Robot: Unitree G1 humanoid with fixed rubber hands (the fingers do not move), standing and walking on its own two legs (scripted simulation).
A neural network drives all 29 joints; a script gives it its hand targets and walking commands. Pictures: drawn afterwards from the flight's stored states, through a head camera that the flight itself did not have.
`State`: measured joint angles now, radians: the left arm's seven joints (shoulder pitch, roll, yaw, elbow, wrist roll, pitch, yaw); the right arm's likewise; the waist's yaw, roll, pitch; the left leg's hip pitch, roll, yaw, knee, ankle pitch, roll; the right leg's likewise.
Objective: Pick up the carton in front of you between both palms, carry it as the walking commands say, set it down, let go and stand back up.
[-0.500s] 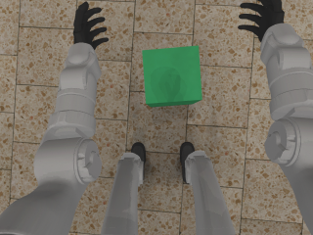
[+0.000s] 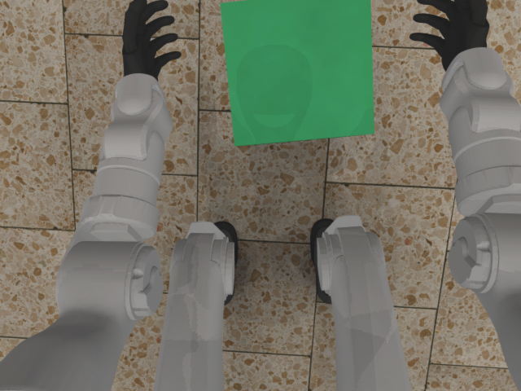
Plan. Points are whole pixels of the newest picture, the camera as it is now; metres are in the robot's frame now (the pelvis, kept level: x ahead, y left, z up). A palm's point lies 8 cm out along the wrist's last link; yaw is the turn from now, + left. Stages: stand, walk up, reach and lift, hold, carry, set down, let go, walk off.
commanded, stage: reach and lift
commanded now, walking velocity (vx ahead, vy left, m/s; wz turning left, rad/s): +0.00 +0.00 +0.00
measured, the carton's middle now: (293, 85) +0.51 -0.06 -0.35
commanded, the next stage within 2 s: none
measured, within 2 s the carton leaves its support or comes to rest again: leaves its support in 1.20 s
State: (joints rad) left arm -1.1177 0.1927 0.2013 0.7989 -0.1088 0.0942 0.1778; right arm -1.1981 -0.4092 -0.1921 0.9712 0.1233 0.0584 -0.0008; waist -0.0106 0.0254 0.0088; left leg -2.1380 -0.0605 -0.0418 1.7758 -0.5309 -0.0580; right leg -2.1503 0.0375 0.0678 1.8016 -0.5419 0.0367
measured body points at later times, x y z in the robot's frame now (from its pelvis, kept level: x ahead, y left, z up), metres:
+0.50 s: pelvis -0.02 -0.01 -0.11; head +0.35 -0.03 +0.13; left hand +0.52 +0.14 -0.30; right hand +0.53 -0.23 -0.30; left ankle +0.09 +0.13 -0.44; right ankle +0.08 -0.13 -0.44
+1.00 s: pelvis -0.03 +0.00 -0.11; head +0.34 -0.03 +0.14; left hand +0.53 +0.10 -0.29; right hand +0.52 -0.21 -0.29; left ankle +0.09 +0.13 -0.44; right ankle +0.08 -0.13 -0.45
